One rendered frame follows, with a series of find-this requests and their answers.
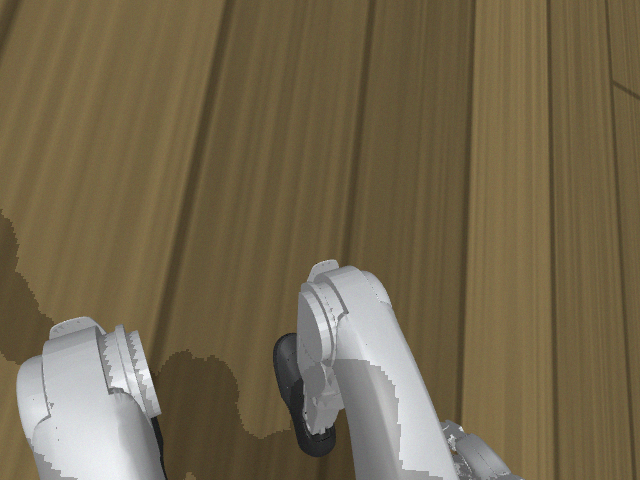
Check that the right robot hand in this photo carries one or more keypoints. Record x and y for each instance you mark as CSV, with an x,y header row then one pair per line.
x,y
476,460

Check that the left robot foot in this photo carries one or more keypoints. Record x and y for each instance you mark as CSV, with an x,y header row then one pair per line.
x,y
159,441

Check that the right robot foot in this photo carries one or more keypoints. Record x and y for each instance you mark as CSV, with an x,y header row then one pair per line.
x,y
290,385

